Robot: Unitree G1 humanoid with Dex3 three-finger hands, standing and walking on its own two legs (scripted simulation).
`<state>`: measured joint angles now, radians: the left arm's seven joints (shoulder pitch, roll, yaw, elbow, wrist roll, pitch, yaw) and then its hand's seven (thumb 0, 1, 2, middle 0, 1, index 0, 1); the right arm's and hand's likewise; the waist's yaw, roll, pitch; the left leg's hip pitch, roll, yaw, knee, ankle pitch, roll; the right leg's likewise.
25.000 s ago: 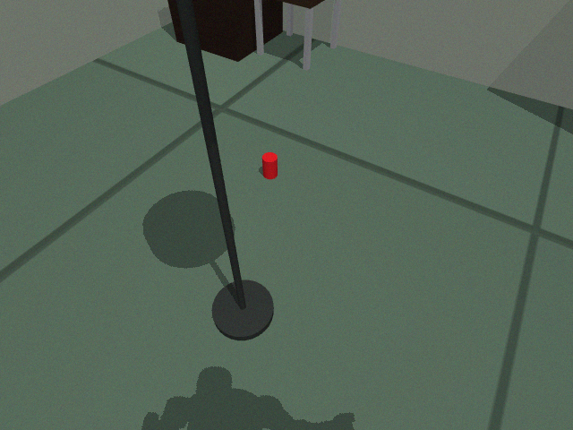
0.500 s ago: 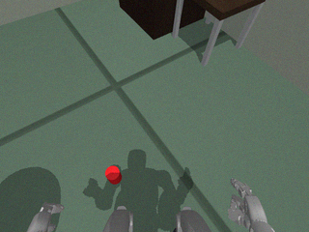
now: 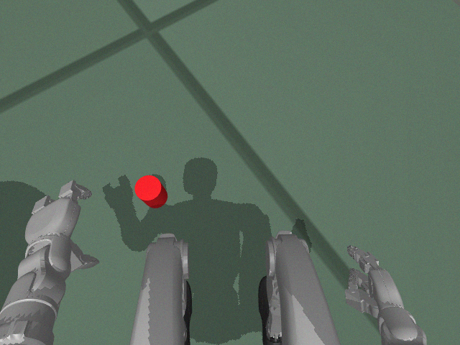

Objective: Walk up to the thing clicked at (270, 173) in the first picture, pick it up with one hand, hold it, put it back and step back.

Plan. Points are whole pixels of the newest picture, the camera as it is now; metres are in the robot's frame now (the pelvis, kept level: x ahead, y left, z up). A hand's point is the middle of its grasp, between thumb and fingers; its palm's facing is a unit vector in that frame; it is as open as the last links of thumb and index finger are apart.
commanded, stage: rise first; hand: left
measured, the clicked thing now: (152, 192) +0.46 +0.22 -0.44
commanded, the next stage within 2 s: none
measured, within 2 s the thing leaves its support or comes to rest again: neither
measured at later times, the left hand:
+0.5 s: hand (102, 205) +0.38 +0.29 -0.25, palm faces -0.47 -0.12 -0.87, open 14.1 cm
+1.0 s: hand (114, 194) +0.42 +0.28 -0.29, palm faces -0.46 -0.01 -0.89, open 14.0 cm
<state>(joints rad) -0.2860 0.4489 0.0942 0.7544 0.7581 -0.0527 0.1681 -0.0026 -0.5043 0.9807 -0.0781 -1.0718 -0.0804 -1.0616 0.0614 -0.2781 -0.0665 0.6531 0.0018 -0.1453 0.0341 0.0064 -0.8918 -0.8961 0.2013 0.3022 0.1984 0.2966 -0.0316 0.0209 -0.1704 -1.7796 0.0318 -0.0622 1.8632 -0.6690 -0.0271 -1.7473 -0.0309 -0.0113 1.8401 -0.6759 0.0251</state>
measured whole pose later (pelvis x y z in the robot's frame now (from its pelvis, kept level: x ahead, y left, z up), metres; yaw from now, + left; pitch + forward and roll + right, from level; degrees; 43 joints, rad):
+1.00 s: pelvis -0.03 +0.01 -0.14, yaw -4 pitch +34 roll -6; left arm -0.83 0.65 0.07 1.30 1.24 -0.22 0.35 0.00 -0.51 1.00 -0.09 -1.02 -0.09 -1.02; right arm 0.13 -0.25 -0.01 0.76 -0.10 -0.04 0.11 0.00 -0.91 -0.90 0.20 0.30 0.20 0.30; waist -0.16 0.00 -0.10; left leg -2.23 0.02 -0.12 2.30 -0.67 -0.02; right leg -2.16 -0.01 -0.03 2.23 -0.67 0.05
